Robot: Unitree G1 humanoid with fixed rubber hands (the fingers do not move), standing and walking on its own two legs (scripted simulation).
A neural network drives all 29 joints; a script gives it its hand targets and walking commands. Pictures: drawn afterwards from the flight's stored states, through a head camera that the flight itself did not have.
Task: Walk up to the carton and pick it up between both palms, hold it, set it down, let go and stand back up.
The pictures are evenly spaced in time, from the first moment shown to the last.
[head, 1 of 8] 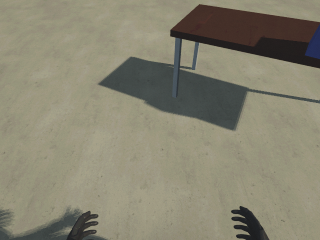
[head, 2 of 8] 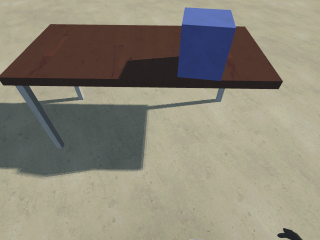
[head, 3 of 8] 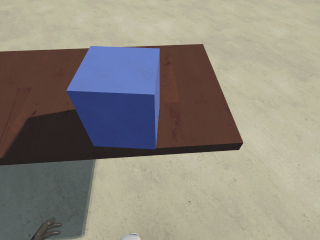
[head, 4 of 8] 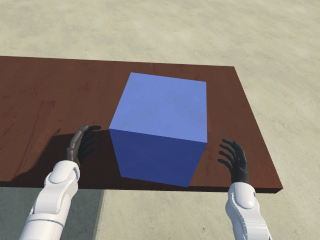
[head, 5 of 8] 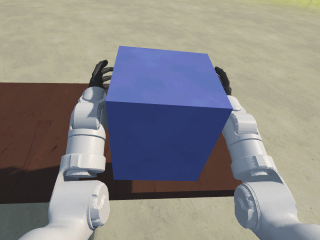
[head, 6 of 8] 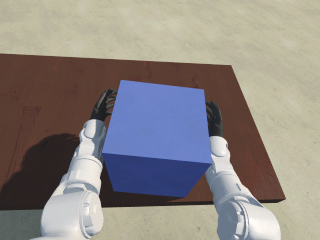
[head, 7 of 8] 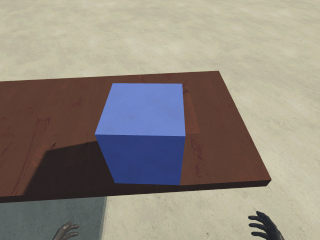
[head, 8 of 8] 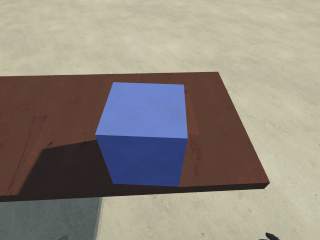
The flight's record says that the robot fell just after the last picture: no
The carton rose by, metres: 0.21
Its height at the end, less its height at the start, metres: +0.00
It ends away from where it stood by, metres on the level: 0.00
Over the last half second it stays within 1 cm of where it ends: yes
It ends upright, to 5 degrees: yes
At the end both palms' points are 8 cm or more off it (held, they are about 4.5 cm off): yes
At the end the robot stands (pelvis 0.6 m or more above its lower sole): yes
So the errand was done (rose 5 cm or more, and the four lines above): yes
